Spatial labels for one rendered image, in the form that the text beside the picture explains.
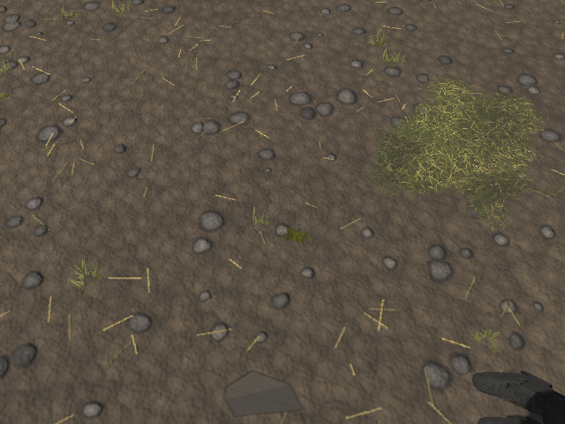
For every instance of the robot right hand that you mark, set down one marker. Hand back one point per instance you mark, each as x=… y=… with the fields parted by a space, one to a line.
x=529 y=391

